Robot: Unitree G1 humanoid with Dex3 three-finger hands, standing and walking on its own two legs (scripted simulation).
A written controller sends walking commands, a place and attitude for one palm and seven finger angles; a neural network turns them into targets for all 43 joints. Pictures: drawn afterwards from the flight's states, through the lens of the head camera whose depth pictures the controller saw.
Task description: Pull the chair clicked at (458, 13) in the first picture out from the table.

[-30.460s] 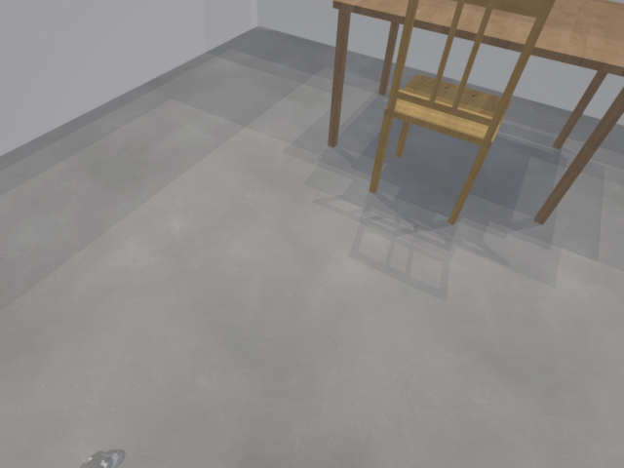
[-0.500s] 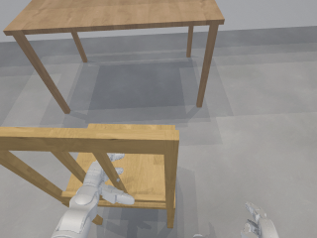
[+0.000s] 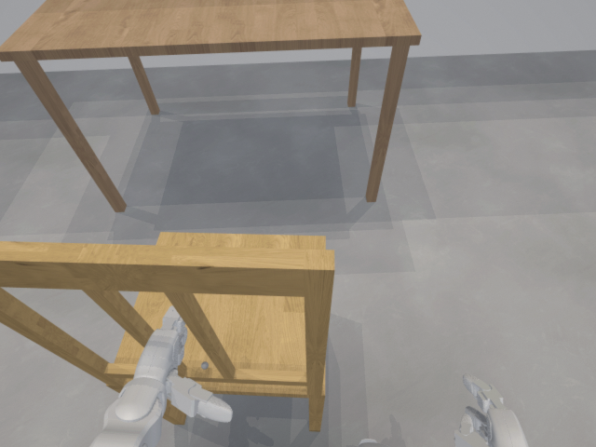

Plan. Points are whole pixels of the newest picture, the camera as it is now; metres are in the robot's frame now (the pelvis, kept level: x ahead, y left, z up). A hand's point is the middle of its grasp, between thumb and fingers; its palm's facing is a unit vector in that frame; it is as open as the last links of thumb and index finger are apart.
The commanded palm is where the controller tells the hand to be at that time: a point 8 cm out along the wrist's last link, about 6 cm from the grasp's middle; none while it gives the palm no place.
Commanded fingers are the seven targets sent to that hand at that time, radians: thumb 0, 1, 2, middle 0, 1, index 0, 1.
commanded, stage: draw the fingers out of the gap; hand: left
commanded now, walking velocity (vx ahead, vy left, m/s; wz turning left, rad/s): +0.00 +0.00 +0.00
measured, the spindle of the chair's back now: (147, 337) +0.28 +0.22 -0.03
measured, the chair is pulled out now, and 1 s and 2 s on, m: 0.63 0.63 0.63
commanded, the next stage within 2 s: draw the hand back to the body in 0.58 s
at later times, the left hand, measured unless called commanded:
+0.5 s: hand (194, 430) +0.16 +0.13 -0.03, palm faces -0.06 -0.99 -0.14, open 17.5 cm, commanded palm +0.14 +0.18 -0.01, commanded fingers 0.00 -0.55 0.20 0.00 0.00 0.00 0.00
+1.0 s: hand (150, 429) +0.15 +0.16 +0.05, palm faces +0.09 -1.00 -0.05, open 17.5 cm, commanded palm +0.10 +0.22 +0.05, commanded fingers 0.00 -0.55 0.20 0.00 0.00 0.00 0.00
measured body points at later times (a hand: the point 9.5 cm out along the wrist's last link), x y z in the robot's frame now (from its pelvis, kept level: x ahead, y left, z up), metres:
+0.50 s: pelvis +0.00 +0.01 -0.01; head +0.03 -0.01 +0.44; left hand +0.16 +0.19 -0.02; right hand +0.19 -0.23 -0.08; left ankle -0.03 +0.16 -0.70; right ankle +0.02 -0.12 -0.70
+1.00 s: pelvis -0.02 +0.01 -0.04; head +0.02 +0.00 +0.41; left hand +0.14 +0.21 +0.06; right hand +0.17 -0.22 -0.11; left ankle -0.03 +0.16 -0.70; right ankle +0.02 -0.12 -0.70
